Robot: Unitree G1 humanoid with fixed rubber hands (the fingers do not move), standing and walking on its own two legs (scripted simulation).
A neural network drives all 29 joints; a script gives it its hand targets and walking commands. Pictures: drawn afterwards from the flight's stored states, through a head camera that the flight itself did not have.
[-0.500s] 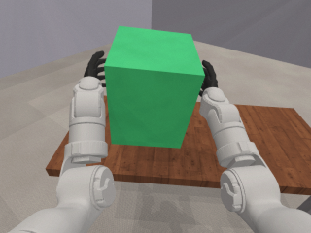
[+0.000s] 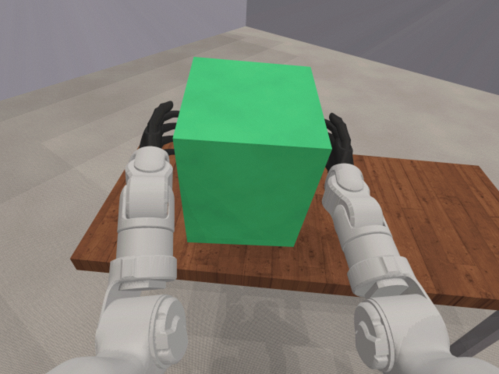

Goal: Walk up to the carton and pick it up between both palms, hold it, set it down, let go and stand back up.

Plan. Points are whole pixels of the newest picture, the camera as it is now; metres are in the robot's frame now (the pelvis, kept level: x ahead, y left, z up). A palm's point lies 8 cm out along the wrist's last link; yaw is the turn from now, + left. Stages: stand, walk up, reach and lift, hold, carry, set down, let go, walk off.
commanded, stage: set down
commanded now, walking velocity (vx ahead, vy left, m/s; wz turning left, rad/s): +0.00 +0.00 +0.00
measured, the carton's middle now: (246, 157) +0.43 -0.02 +0.15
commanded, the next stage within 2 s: none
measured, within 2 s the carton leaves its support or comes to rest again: neither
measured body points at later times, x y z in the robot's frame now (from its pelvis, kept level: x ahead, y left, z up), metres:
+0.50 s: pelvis -0.01 -0.01 +0.00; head -0.05 +0.01 +0.45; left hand +0.40 +0.08 +0.15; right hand +0.36 -0.21 +0.14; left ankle +0.01 +0.12 -0.75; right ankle +0.00 -0.11 -0.75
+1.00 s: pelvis +0.01 -0.01 +0.00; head -0.01 +0.01 +0.45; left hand +0.42 +0.07 +0.10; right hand +0.38 -0.22 +0.11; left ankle +0.01 +0.12 -0.75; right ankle +0.00 -0.11 -0.75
